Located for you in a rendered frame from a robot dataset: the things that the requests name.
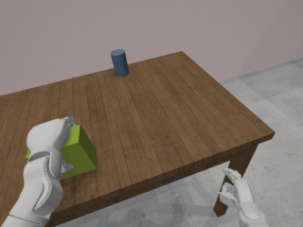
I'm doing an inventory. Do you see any left robot forearm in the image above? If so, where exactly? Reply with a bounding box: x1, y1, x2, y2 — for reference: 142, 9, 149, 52
1, 148, 63, 227

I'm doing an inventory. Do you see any right robot hand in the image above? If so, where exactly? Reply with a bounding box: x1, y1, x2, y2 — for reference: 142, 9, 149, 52
219, 166, 255, 210

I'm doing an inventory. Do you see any left robot hand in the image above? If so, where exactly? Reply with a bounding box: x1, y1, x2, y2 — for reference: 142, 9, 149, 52
27, 115, 77, 173

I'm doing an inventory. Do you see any table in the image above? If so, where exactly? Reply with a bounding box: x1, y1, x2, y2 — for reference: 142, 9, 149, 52
0, 51, 276, 227

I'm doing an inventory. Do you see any sponge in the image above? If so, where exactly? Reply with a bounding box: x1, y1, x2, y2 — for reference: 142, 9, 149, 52
25, 124, 97, 180

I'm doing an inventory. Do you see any right robot forearm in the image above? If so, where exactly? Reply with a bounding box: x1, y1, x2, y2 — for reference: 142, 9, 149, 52
238, 201, 270, 227

